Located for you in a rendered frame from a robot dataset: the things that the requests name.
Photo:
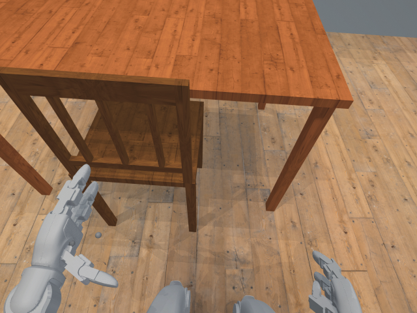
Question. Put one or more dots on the right robot thigh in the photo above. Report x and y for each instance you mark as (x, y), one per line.
(251, 306)

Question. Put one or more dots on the robot left forearm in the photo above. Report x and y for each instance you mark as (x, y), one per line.
(37, 292)

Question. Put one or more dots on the left robot shin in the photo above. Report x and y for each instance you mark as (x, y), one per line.
(175, 282)

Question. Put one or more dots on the table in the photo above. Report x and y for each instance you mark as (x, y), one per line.
(265, 51)

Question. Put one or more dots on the right robot hand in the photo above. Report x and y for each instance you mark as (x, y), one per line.
(339, 292)

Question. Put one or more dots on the chair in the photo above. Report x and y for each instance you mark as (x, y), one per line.
(146, 131)

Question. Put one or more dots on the left robot hand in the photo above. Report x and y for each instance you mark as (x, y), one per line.
(62, 225)

